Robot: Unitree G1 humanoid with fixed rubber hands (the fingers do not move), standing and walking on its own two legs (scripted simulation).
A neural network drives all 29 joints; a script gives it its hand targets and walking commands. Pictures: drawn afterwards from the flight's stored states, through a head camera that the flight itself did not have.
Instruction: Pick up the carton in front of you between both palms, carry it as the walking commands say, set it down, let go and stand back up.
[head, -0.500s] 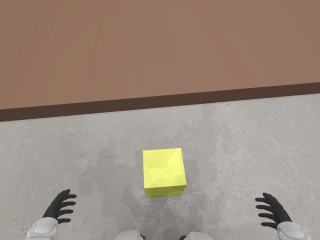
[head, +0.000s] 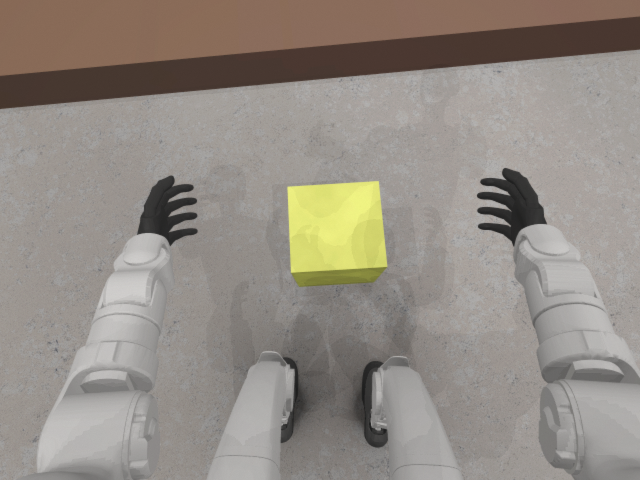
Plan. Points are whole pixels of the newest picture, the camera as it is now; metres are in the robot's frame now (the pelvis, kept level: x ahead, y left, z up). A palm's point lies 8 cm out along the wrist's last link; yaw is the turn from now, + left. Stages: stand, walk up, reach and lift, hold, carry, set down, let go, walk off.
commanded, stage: reach and lift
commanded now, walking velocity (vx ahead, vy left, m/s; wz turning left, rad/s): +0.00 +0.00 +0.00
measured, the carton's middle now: (334, 239) +0.51 +0.00 -0.56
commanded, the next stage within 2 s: none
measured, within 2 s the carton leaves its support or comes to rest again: neither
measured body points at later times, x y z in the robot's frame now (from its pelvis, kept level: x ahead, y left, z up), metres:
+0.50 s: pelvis +0.00 +0.00 -0.04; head +0.33 -0.01 +0.26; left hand +0.52 +0.20 -0.17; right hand +0.56 -0.19 -0.17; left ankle +0.07 +0.13 -0.65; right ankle +0.07 -0.12 -0.65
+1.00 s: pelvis -0.05 +0.00 -0.25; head +0.32 +0.00 +0.01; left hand +0.50 +0.20 -0.41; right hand +0.53 -0.19 -0.41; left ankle +0.06 +0.13 -0.65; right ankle +0.06 -0.12 -0.65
